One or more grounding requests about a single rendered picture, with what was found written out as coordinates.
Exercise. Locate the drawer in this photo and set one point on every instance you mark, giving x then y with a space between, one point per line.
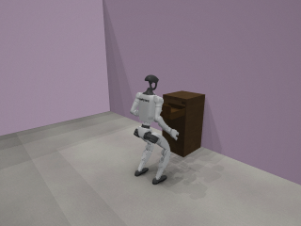
172 111

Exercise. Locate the left robot upper arm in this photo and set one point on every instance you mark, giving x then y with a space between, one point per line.
135 104

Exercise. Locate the right robot forearm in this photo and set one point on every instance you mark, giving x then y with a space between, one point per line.
162 124

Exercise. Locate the right robot foot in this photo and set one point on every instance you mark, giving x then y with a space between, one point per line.
156 181

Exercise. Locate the right robot upper arm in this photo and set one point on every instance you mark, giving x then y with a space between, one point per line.
158 107

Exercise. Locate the robot right hand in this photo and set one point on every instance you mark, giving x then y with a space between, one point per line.
174 134

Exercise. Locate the humanoid robot head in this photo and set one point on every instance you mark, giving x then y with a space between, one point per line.
152 79

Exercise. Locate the cabinet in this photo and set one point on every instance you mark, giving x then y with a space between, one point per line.
189 125

